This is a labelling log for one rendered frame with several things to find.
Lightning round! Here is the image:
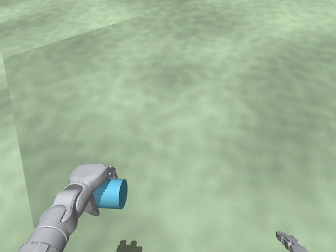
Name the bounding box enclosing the right robot hand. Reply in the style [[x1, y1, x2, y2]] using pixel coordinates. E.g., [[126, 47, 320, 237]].
[[276, 231, 308, 252]]

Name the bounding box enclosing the can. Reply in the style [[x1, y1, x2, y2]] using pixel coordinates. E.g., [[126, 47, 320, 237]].
[[93, 178, 128, 209]]

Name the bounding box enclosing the left robot hand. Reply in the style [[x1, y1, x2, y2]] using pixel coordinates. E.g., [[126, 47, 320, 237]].
[[69, 163, 118, 216]]

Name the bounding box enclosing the left robot arm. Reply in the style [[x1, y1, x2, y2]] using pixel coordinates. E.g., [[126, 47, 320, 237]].
[[18, 181, 92, 252]]

